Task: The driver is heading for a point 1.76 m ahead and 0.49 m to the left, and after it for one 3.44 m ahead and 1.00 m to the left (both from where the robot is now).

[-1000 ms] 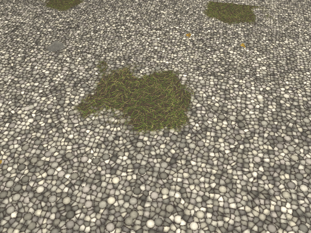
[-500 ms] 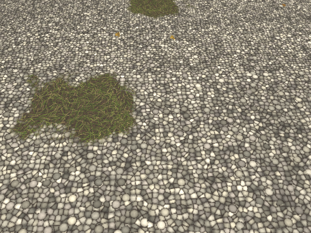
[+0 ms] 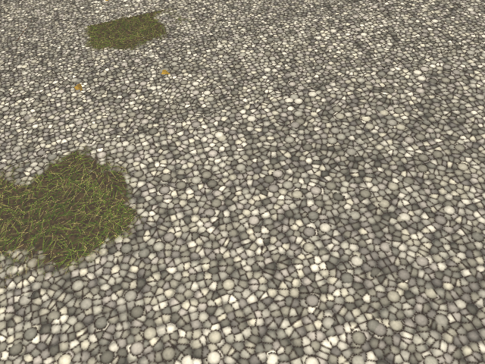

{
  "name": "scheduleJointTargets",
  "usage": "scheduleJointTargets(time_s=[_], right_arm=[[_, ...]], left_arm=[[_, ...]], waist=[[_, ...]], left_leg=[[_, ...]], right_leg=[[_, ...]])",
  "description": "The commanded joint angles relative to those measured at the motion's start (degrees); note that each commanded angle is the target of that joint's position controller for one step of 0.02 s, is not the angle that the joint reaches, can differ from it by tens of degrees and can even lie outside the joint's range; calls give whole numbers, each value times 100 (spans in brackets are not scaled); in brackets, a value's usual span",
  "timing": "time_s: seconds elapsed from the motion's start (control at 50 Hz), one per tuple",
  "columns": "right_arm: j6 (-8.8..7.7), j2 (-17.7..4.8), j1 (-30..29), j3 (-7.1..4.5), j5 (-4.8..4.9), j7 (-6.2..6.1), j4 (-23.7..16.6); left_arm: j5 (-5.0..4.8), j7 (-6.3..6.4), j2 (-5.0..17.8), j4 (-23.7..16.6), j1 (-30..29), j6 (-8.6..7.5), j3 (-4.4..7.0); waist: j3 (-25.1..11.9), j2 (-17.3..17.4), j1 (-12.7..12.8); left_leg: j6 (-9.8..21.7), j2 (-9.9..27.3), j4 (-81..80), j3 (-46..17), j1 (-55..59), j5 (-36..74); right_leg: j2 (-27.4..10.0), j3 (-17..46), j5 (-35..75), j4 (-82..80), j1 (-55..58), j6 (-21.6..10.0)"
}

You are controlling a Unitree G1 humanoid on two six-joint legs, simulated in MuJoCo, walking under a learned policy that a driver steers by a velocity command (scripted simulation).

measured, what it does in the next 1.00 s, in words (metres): steps on the spot: left foot, then right foot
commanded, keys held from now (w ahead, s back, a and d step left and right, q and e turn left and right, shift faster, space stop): no key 0.58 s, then w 0.42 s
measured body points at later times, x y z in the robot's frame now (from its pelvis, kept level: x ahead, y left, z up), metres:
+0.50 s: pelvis -0.02 +0.01 +0.01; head -0.01 +0.02 +0.46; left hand +0.05 +0.27 -0.14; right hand +0.03 -0.24 -0.13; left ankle -0.02 +0.12 -0.74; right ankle -0.02 -0.09 -0.74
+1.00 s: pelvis +0.06 -0.02 +0.01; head +0.06 -0.04 +0.46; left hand +0.02 +0.22 -0.13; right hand +0.10 -0.27 -0.15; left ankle +0.02 +0.11 -0.67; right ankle +0.02 -0.09 -0.74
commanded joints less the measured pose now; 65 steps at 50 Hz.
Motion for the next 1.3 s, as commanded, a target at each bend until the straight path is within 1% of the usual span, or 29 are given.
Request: scheduleJointTargets(time_s=[0.02,0.04,0.1,0.16,0.22,0.26,0.28,0.3,0.32,0.34,0.36,0.58,0.62,0.66,0.68,0.7,0.74,0.82,0.86,0.88,0.9,0.92,0.94,0.98,1.06,1.14,1.22,1.26,1.3], right_arm=[[63,-478,-144,-98,59,-23,-347],[52,-504,-7,-115,52,-4,-209],[49,-414,249,-108,-17,22,44],[57,-232,78,-41,26,-15,127],[38,-223,107,-22,53,-87,275],[-40,-136,336,27,22,-124,459],[-113,-285,367,17,-41,-142,515],[-177,-566,216,-16,-50,-128,520],[-201,-509,25,-13,28,-71,608],[-238,-298,-3,42,21,-35,645],[-260,-268,20,54,17,-38,721],[-285,-146,101,124,30,-119,1298],[-251,-292,229,63,24,-114,1384],[-176,-487,419,-31,11,-91,1408],[-159,-556,611,-73,12,-86,1470],[-163,-573,679,-113,4,-88,1519],[-244,-474,645,-126,-49,-64,1514],[-374,-482,114,-176,26,-23,1391],[-372,-358,-75,-174,14,0,1313],[-411,-59,-187,-94,-15,31,1187],[-467,363,-344,20,4,83,936],[-489,-73,-392,-72,-136,123,896],[-527,-102,-420,-82,-116,195,908],[-605,-13,-251,-70,-98,284,1057],[-512,77,-553,-61,-123,314,992],[-472,212,-1519,22,-78,297,586],[-473,308,-2032,115,-17,299,335],[-492,207,-1832,83,-15,262,325],[-551,14,-987,-19,-24,205,552]], left_arm=[[-12,88,716,-220,-64,-174,92],[24,112,650,-217,-237,-163,56],[-34,173,628,-51,-39,-209,20],[-11,181,620,120,0,-221,2],[5,197,650,283,5,-210,8],[-53,210,638,371,-117,-208,4],[-57,204,526,414,-26,-239,-30],[-60,175,488,486,219,-245,-15],[-65,166,441,639,241,-212,-14],[-50,181,524,755,178,-195,4],[-54,188,545,843,177,-192,24],[-56,224,379,1633,458,-215,-34],[-41,225,404,1713,572,-197,-23],[39,185,431,1632,473,-164,8],[76,147,276,1551,370,-177,-20],[127,111,141,1490,335,-216,-54],[105,57,241,1393,282,-321,-16],[15,-14,127,1475,804,-504,14],[19,53,94,1856,1743,-526,58],[88,111,370,1953,2280,-579,122],[63,115,958,2004,2820,-611,247],[75,125,893,2017,2519,-569,239],[53,103,681,1794,1906,-601,188],[-12,90,441,1621,1501,-732,125],[-28,123,171,1878,2132,-851,27],[-6,151,148,1948,2343,-838,-19],[29,200,185,2009,2396,-859,-24],[32,226,246,2012,2259,-883,-14],[39,264,413,1974,2083,-874,38]], waist=[[-166,-1034,130],[-136,-1048,30],[-422,-994,62],[-350,-997,162],[-324,-1016,196],[-366,-766,-8],[-460,-555,33],[-359,-171,304],[-174,188,328],[-95,120,224],[-70,152,195],[-14,-183,173],[-102,-67,143],[261,228,22],[435,517,-50],[570,719,-51],[544,492,13],[347,461,434],[324,32,770],[190,-922,949],[81,-2029,1026],[498,-1286,741],[745,-790,422],[541,-569,193],[247,-652,267],[402,-717,414],[526,-823,479],[401,-821,295],[-130,-856,-106]], left_leg=[[-46,-29,899,-539,-551,-386],[-80,-57,849,-504,-497,-115],[-182,-153,848,-438,-285,103],[-204,-180,168,-401,-35,121],[-149,-253,-633,-344,303,335],[-71,-172,-1846,-390,1054,1620],[-27,163,-1994,-784,1522,2142],[84,485,-1854,-1127,1416,2587],[188,454,-1830,-1102,784,2289],[165,381,-1948,-1049,617,2021],[130,322,-2025,-1005,574,1900],[237,266,-2200,-1023,731,1480],[364,160,-2265,-1088,714,-29],[710,424,-2581,-1660,536,-1875],[942,803,-2929,-2186,563,-2396],[1174,1243,-3215,-2656,499,-2467],[1328,1475,-3411,-2810,561,-1790],[1022,871,-2936,-1698,-59,-960],[885,417,-1972,-1215,-1063,-1124],[701,-14,-541,-661,-1730,-867],[522,-671,1105,-3,-2706,-719],[621,-354,1955,-508,-2789,-406],[644,-91,2196,-635,-2792,218],[503,119,2083,-552,-2466,1007],[243,95,2011,-176,-2591,1504],[109,-29,1140,116,-2667,1771],[362,-254,-46,378,-1931,2055],[631,-430,-342,462,-1384,1992],[894,-752,-402,552,-494,1697]], right_leg=[[-1821,1549,2615,-1232,205,-974],[-1532,1280,2625,-1233,238,-798],[-1357,938,3410,-1013,536,-777],[-1315,958,2804,-984,440,-787],[-1335,1180,2285,-914,312,-801],[-1215,1180,1773,-805,-11,-535],[-1104,1194,1350,-784,-293,-311],[-745,946,845,-840,-366,-180],[-535,740,617,-1030,49,-120],[-561,739,721,-951,281,-92],[-588,737,858,-886,373,-93],[-635,694,833,-1026,165,34],[-382,483,-323,-739,13,-24],[-96,231,-1560,-65,-828,-128],[8,-28,-1449,482,-1183,-114],[-104,-246,-1037,1089,-1340,-92],[-387,-112,-1064,1739,-1631,-100],[-277,-417,-625,477,-311,-192],[18,-570,-290,-436,1196,-188],[-939,839,-1313,-1245,1793,-285],[-2313,3370,-3174,-2360,1981,-712],[-2560,3774,-3519,-2455,1267,-1013],[-2335,3263,-3074,-2367,890,-980],[-1803,2173,-1427,-2394,905,-756],[-1429,1040,1280,-2094,1393,-704],[-1317,533,2549,-2026,1322,-751],[-1374,-16,3256,-2068,1241,-662],[-1479,-281,4572,-1695,1432,-570],[-1535,-524,6193,-478,1695,-455]])
Velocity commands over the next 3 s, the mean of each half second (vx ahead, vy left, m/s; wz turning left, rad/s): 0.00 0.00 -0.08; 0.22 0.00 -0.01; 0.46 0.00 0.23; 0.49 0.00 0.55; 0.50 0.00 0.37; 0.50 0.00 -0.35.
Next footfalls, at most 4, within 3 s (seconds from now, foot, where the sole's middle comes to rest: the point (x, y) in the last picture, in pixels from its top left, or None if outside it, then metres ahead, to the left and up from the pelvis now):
0.28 left None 0.02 0.12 -0.77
0.88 right None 0.06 -0.09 -0.77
1.34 left None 0.40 0.05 -0.77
1.90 right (261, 269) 0.76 -0.02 -0.77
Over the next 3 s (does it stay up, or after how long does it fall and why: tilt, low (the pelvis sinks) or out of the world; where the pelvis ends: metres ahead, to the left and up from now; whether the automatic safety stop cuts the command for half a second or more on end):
stays up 1.04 0.30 -0.02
